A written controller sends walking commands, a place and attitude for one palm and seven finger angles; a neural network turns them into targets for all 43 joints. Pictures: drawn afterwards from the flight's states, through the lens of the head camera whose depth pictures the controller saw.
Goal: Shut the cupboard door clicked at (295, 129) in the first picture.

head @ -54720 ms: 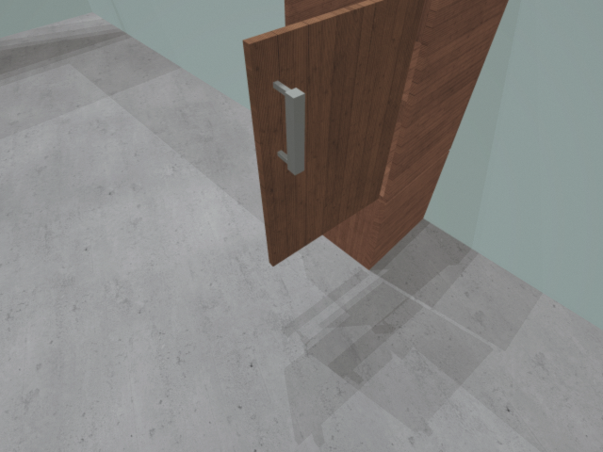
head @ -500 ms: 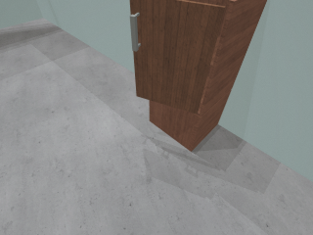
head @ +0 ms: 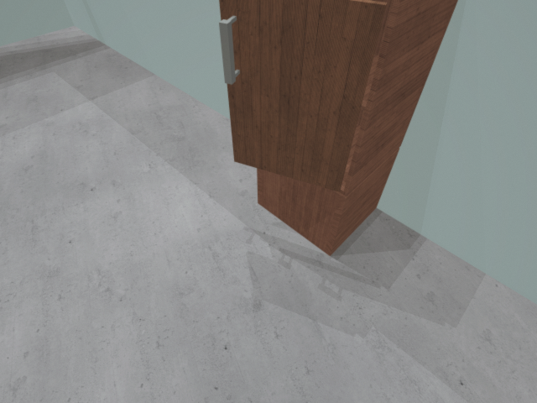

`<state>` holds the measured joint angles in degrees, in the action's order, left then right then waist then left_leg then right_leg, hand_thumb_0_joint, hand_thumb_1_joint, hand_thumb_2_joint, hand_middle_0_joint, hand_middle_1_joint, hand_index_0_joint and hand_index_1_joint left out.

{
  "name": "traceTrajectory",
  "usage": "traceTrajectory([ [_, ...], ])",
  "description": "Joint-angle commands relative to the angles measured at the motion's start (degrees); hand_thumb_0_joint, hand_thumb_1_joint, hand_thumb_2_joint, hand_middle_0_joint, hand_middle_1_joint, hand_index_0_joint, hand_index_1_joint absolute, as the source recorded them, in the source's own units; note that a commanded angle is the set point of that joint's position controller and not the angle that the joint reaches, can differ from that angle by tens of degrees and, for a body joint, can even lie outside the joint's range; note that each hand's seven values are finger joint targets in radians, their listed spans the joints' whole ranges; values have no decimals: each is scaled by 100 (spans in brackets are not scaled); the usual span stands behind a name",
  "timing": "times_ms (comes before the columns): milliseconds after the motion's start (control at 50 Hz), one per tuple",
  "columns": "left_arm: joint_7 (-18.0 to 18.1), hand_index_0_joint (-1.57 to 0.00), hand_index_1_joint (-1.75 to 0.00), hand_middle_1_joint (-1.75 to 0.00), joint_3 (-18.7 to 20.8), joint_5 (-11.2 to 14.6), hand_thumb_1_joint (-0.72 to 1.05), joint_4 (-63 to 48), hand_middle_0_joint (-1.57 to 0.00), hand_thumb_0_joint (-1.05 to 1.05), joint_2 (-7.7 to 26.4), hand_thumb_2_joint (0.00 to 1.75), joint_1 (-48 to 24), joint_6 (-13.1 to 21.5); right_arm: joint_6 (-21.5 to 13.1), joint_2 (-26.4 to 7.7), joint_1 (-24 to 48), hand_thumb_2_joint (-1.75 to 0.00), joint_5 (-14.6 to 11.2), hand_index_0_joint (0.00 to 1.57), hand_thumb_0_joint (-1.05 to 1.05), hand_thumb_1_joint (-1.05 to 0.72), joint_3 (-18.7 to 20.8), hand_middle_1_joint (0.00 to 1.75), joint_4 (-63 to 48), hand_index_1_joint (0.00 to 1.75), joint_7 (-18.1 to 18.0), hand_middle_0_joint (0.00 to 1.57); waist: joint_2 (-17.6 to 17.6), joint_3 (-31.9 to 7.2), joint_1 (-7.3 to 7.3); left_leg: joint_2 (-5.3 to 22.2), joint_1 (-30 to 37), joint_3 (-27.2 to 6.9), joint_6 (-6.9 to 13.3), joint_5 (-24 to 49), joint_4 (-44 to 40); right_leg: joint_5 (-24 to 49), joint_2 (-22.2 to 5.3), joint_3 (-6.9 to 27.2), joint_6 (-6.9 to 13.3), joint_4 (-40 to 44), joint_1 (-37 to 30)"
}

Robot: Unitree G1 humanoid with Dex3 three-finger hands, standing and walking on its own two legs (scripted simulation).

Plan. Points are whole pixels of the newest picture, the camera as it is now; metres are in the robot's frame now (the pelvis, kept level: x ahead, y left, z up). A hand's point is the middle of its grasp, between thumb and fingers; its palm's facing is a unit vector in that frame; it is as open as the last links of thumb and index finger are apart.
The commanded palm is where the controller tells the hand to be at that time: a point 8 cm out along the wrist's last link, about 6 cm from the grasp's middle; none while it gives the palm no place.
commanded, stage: look to check the result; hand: left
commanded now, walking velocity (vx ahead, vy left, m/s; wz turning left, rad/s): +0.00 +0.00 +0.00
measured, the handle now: (231, 50) +0.95 +0.15 +0.09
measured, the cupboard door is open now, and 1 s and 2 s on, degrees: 21 21 21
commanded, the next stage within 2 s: walk to a spot facing it in 0.10 s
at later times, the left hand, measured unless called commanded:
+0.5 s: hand out of the picture +0.04 +0.20 -0.18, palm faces +0.13 -0.96 -0.24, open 7.4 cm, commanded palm none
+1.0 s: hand out of the picture +0.02 +0.22 -0.17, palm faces +0.41 -0.86 -0.32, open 7.4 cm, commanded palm none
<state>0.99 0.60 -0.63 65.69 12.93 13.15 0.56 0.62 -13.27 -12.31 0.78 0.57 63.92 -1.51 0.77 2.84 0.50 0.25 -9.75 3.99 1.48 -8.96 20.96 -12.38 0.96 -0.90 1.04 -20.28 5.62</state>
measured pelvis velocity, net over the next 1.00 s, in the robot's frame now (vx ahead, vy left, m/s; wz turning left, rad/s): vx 0.01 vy -0.02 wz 0.44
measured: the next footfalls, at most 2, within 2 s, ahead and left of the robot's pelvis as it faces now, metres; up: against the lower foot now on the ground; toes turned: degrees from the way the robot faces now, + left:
right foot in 0.98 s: +0.09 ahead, -0.12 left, +0.00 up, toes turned +25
left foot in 1.34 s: -0.02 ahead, +0.11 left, +0.00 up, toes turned +46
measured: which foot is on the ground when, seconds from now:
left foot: down 0.00-0.98, up 1.00-1.00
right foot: down 0.00-0.58, up 0.60-0.96, down 0.98-1.00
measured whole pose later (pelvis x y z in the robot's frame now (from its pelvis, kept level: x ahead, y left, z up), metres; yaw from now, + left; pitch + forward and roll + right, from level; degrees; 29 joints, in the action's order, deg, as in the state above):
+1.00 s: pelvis +0.01 -0.02 -0.02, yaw +25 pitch +3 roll +1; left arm 1.4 3.7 -1.4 50.3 13.3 8.3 -1.0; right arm 4.3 -13.9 -12.4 1.5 4.9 53.2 -0.3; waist 1.8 4.6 1.2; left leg -5.7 -25.4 -8.5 -0.5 -17.9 37.3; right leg -18.3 -1.0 0.3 -0.1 -31.5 17.0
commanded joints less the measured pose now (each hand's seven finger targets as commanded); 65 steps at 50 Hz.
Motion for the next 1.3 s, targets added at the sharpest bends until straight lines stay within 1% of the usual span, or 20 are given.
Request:
traceTrajectory([
  [0,53,-20,-30,-30,124,-7,90,-192,-20,0,861,90,111,89,-107,-853,-26,-90,-4,20,0,-90,144,30,-206,30,-29,20,-24,43,29,661,288,-708,58,83,-414,208,-662,634,180,565,520],
  [320,121,-20,-30,-30,194,6,90,-355,-20,0,697,90,178,-54,24,-561,-41,-90,3,20,0,-90,101,30,-344,30,5,20,-111,-123,-34,540,-232,-784,-20,777,170,854,-900,272,114,-42,158],
  [400,159,-20,-30,-30,363,-16,90,-623,-20,0,922,90,209,-110,127,-456,-41,-90,7,20,0,-90,209,30,-590,30,27,20,-675,-103,-105,167,-911,-477,-135,208,1372,1202,-1609,495,590,-23,28],
  [460,202,-20,-30,-30,437,-94,90,-879,-20,0,918,90,52,-121,219,-430,54,-90,20,20,0,-90,328,30,-859,30,55,20,-918,101,-86,222,-1410,-351,-202,-1922,3026,2130,-2313,585,1137,-28,254],
  [520,181,-20,-30,-30,512,-84,90,-1112,-20,0,987,90,-226,-112,180,-288,-298,-90,-4,20,0,-90,325,30,-921,30,125,20,-558,-34,176,380,-813,-246,-220,-1028,1480,2457,-2059,-220,628,-1067,331],
  [540,154,-20,-30,-30,497,-37,90,-1160,-20,0,896,90,-143,-148,138,-449,-584,-90,31,20,0,-90,342,30,-892,30,133,20,199,-248,261,535,-156,-654,-38,548,655,1582,-1591,-611,188,-1847,860],
  [560,115,-20,-30,-30,455,7,90,-1266,-20,0,565,90,52,-188,107,-949,-749,-90,91,20,0,-90,448,30,-919,30,111,20,1814,-292,242,1588,283,-2426,560,2209,133,-867,-699,-914,-340,-2983,1812],
  [580,122,-20,-30,-30,407,-29,90,-1498,-20,0,534,90,-209,-211,155,-1167,-960,-90,134,20,0,-90,520,30,-895,30,70,20,1562,-306,400,2072,-86,-3129,1075,1329,-447,-2515,-400,-337,-275,-3888,1948],
  [600,128,-20,-30,-30,459,-60,90,-1505,-20,0,532,90,-467,-294,158,-1167,-893,-90,137,20,0,-90,526,30,-924,30,43,20,1282,-288,378,1880,-344,-3296,949,-142,-715,-2136,-447,104,-224,-4412,2206],
  [680,20,-20,-30,-30,490,-85,90,-1466,-20,0,495,90,-373,-199,64,-934,-294,-90,116,20,0,-90,478,30,-1171,30,-15,20,408,-255,96,1317,-439,-2641,743,-644,-636,-977,-517,269,-352,-4293,2509],
  [800,37,-20,-30,-30,426,-61,90,-1669,-20,0,376,90,-418,-176,115,-1036,-391,-90,126,20,0,-90,580,30,-1190,30,9,20,624,-616,205,1101,21,-2639,858,376,-262,-1262,-225,117,-412,-3041,2195],
  [900,90,-20,-30,-30,476,-26,90,-1599,-20,0,555,90,274,-158,207,-987,106,-90,81,20,0,-90,625,30,-1457,30,57,20,736,-643,-148,628,-1029,-2623,539,-18,79,-594,11,-23,-336,-1127,522],
  [920,118,-20,-30,-30,529,-55,90,-1584,-20,0,750,90,507,-126,227,-812,197,-90,32,20,0,-90,611,30,-1545,30,78,20,332,-611,-271,292,-1704,-2426,277,-702,460,-455,-318,282,-233,-200,-166],
  [940,156,-20,-30,-30,629,-145,90,-1645,-20,0,1255,90,530,-75,235,-456,111,-90,-17,20,0,-90,581,30,-1626,30,115,20,-1047,-428,-277,-493,-2681,-1499,-204,-1784,1872,-1405,-1765,2009,331,750,-460],
  [960,170,-20,-30,-30,606,-131,90,-1765,-20,0,1500,90,204,-89,215,-520,90,-90,57,20,0,-90,617,30,-1664,30,138,20,-1307,-309,-242,-680,-2681,-908,-376,-2431,3589,-742,-2874,2652,893,906,241],
  [980,197,-20,-30,-30,582,-102,90,-1821,-20,0,1243,90,-68,-66,247,-584,15,-90,107,20,0,-90,633,30,-1614,30,164,20,-822,-362,-16,-331,-2529,-1034,-297,-2271,4475,-170,-2663,2182,1007,531,506],
  [1020,197,-20,-30,-30,475,-87,90,-1866,-20,0,838,90,-433,-18,265,-505,14,-90,67,20,0,-90,588,30,-1530,30,220,20,-1090,-178,188,-11,-2607,-828,-386,-1741,5047,1597,-2054,1012,836,-64,398],
  [1100,190,-20,-30,-30,521,-112,90,-1790,-20,0,933,90,11,-2,279,-319,474,-90,25,20,0,-90,462,30,-1700,30,290,20,-1016,-209,-41,48,-2237,-277,-462,-1678,3895,3102,-1916,110,629,-508,-92],
  [1220,82,-20,-30,-30,617,-138,90,-1565,-20,0,1119,90,639,17,187,-261,911,-90,15,20,0,-90,361,30,-1873,30,337,20,-1332,-306,-343,27,-1719,174,-260,-1817,2358,2051,-2152,52,516,-426,-519],
  [1280,-3,-20,-30,-30,638,-98,90,-1537,-20,0,1167,90,529,51,56,-420,448,-90,42,20,0,-90,370,30,-1763,30,330,20,-1015,-426,-40,-108,-449,417,-111,-1404,910,1310,-2030,-379,271,-1054,22],
])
